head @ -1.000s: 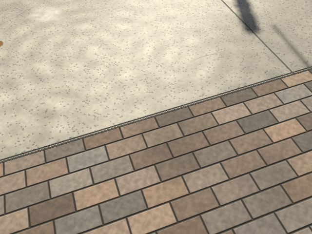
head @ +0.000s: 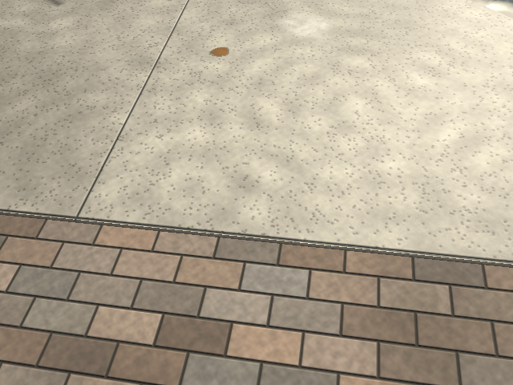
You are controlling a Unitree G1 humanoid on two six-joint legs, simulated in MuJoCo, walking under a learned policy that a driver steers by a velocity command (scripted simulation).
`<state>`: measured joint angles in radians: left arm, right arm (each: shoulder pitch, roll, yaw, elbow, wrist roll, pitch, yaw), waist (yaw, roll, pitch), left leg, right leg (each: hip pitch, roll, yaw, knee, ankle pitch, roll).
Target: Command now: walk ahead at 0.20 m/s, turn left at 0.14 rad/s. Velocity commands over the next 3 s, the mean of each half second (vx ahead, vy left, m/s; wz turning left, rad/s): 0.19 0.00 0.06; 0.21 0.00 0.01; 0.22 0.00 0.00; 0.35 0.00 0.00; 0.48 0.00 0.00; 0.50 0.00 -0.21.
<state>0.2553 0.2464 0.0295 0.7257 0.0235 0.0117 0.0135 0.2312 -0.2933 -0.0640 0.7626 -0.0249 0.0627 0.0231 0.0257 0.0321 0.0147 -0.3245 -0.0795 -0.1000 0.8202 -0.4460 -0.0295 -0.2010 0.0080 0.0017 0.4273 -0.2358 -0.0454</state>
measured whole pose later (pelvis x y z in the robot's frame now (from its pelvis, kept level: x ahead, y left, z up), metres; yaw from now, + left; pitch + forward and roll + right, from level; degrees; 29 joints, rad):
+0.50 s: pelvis +0.10 -0.01 -0.02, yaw +1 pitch -1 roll +1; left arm 0.18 0.23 0.03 0.79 0.02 -0.02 0.00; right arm 0.34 -0.24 -0.01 0.96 0.00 -0.03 -0.02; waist -0.03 0.01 0.08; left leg -0.06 -0.05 -0.04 0.62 -0.48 0.03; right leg -0.37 0.01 -0.07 0.57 -0.16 -0.07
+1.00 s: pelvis +0.18 +0.00 +0.01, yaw +1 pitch +0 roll -1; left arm 0.20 0.26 0.05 0.91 0.03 -0.01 -0.03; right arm 0.45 -0.21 -0.02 1.10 -0.02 -0.05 -0.02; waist -0.03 -0.02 -0.03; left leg -0.04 -0.03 0.02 0.24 -0.21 0.07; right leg -0.47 0.01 -0.02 0.87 -0.25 -0.04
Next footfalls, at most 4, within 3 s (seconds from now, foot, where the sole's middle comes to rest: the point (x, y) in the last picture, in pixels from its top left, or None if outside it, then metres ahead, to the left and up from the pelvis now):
0.12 left None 0.01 0.11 -0.78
0.46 right None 0.22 -0.09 -0.78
0.86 left None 0.17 0.08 -0.78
1.28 right None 0.43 -0.12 -0.78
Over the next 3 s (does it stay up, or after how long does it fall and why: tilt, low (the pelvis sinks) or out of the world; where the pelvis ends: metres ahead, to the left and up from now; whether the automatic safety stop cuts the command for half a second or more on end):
stays up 1.01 -0.05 0.00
